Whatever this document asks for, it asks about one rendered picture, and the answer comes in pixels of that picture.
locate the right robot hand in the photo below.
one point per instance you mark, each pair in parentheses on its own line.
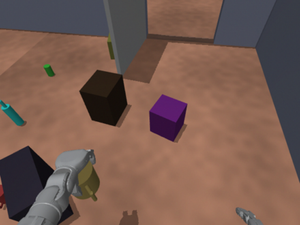
(248,217)

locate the left robot arm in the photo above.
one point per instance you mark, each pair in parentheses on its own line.
(53,199)

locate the left robot hand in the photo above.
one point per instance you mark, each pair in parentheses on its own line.
(76,159)

